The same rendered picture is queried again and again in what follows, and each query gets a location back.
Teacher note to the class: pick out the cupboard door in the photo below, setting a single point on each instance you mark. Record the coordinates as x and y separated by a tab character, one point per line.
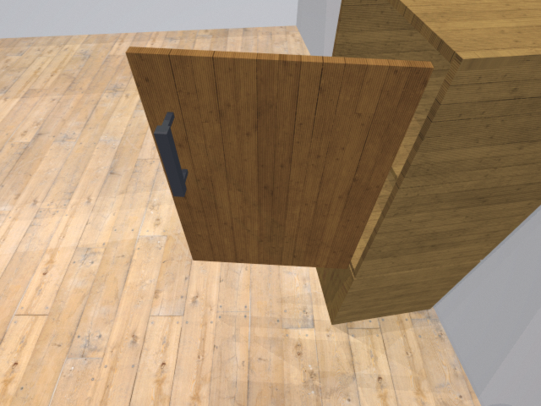
286	154

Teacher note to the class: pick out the handle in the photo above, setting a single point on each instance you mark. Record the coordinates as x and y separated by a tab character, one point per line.
176	176

